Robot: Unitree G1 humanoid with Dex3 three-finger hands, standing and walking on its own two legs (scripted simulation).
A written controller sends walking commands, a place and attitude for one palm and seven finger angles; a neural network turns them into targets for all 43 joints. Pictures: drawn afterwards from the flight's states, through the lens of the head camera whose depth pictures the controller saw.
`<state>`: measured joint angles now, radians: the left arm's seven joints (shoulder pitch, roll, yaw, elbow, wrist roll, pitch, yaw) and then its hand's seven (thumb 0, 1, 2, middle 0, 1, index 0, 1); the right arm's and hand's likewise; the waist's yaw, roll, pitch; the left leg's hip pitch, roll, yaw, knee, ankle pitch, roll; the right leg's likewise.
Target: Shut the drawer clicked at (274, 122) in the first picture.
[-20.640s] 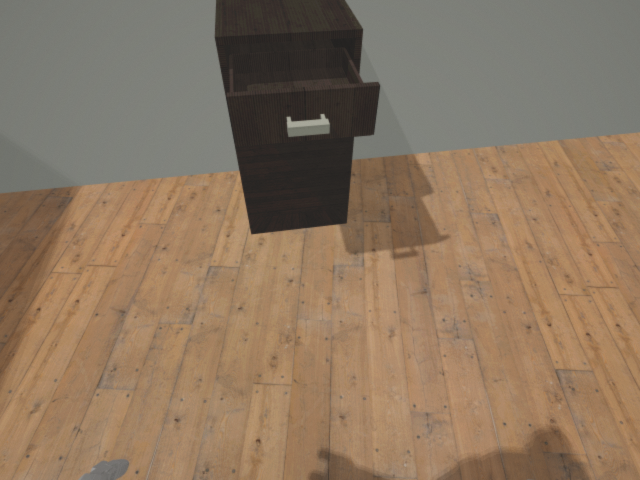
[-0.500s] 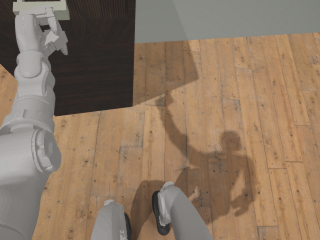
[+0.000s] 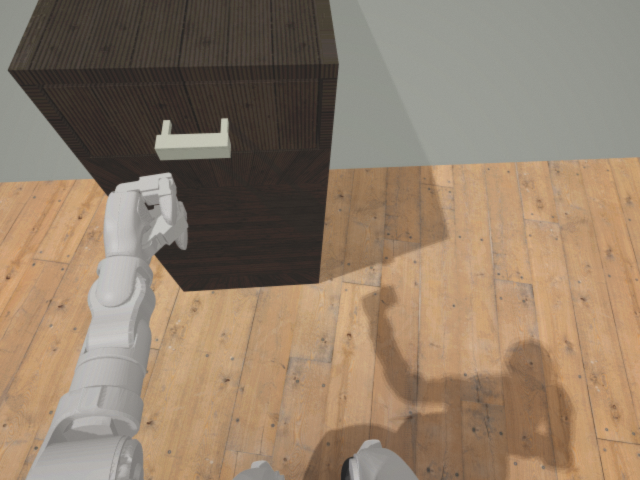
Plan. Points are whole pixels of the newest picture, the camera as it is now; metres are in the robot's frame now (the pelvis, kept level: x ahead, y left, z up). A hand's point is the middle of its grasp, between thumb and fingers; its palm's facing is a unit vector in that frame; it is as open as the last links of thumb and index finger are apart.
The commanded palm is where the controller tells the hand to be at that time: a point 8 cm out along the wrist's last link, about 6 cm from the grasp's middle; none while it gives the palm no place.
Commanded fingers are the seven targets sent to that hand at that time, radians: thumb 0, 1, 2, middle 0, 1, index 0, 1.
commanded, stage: draw the hand back to the body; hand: left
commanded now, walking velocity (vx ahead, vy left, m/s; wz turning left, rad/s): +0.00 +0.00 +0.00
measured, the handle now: (195, 135) +0.59 +0.17 +0.00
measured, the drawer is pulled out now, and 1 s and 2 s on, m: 0.00 0.00 0.00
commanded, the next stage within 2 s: step back with the hand held close in 1.12 s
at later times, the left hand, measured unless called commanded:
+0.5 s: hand (66, 330) +0.26 +0.20 +0.13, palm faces +0.21 -0.94 -0.26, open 3.3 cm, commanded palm +0.23 +0.25 +0.15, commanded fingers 0.00 0.90 0.90 -1.40 -1.60 -1.40 -1.60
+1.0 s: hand out of the picture +0.14 +0.24 +0.22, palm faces +0.46 -0.79 -0.42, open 3.3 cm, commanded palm +0.09 +0.28 +0.23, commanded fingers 0.00 0.90 0.90 -1.40 -1.60 -1.40 -1.60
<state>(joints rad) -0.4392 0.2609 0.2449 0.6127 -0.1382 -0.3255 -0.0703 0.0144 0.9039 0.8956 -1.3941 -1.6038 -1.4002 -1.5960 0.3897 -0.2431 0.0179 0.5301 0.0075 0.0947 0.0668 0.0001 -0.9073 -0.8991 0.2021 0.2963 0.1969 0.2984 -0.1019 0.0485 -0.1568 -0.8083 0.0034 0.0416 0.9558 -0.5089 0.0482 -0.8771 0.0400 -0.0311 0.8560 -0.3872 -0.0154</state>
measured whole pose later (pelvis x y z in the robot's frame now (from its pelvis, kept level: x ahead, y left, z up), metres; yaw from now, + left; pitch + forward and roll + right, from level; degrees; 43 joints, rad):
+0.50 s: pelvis +0.00 +0.00 +0.04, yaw +3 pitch +4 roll -1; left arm 0.12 0.28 0.08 -0.03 -0.07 -0.04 0.06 0.01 0.90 0.90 -1.40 -1.60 -1.40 -1.60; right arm 0.19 -0.23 0.05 0.52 0.03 0.02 -0.06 0.00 -0.91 -0.90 0.20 0.30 0.20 0.30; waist 0.03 0.06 -0.06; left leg -0.25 -0.03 0.00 0.58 -0.40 0.05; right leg -0.33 0.01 -0.05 0.56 -0.29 -0.01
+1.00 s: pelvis -0.02 -0.01 +0.05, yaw +3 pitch -4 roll -1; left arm 0.55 0.35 0.31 -0.48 -0.07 -0.08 0.10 0.01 0.90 0.90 -1.40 -1.60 -1.41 -1.60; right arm 0.24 -0.24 0.03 0.61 0.00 -0.09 -0.07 0.01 -0.90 -0.90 0.20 0.30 0.20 0.30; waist 0.07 0.08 -0.01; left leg -0.04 -0.02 0.00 0.44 -0.32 0.04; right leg -0.13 0.03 -0.05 0.41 -0.21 -0.03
